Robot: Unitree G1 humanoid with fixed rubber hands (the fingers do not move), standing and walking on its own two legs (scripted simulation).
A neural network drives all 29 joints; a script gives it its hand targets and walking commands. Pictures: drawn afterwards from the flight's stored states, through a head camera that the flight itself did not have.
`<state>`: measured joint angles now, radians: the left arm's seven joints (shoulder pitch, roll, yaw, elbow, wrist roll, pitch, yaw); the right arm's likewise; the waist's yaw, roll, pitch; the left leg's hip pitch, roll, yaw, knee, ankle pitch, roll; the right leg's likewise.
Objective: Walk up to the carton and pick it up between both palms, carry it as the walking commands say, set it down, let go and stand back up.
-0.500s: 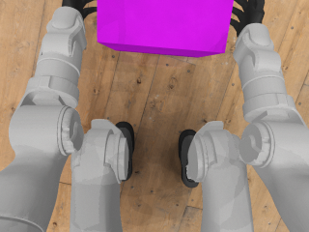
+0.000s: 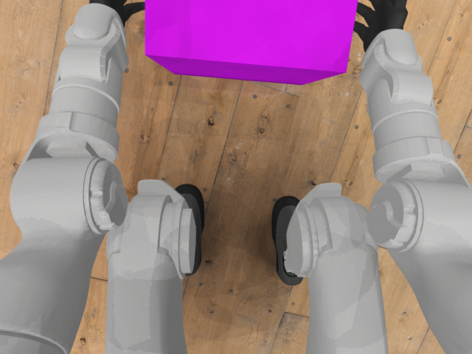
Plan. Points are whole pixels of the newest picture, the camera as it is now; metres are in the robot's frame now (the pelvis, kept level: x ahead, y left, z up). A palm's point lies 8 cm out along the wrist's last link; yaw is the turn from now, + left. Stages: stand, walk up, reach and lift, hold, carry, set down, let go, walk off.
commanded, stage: set down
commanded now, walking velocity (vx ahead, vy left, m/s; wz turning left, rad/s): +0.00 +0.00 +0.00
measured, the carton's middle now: (246, 14) +0.57 +0.03 -0.25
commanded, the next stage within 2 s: none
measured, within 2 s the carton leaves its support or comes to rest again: neither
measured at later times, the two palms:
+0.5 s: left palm (111, 30) +0.51 +0.22 -0.18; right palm (374, 42) +0.52 -0.15 -0.17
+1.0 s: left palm (78, 27) +0.51 +0.25 -0.17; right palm (387, 55) +0.51 -0.17 -0.17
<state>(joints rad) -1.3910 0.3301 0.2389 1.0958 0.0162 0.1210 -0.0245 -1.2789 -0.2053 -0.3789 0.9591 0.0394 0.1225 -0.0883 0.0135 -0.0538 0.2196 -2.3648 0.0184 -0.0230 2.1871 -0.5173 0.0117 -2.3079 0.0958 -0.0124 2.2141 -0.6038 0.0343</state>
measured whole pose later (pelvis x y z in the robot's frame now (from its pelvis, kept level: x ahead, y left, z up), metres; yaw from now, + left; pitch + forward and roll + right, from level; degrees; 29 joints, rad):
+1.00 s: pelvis -0.01 +0.00 -0.01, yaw +1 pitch +35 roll -2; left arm -1.36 0.50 0.08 1.17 -0.24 0.01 0.02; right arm -1.27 -0.31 -0.14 1.04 0.23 0.03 -0.12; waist -0.01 -0.03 0.35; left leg -2.32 0.00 -0.02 2.22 -0.51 0.02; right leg -2.25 0.08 -0.01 2.25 -0.61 0.04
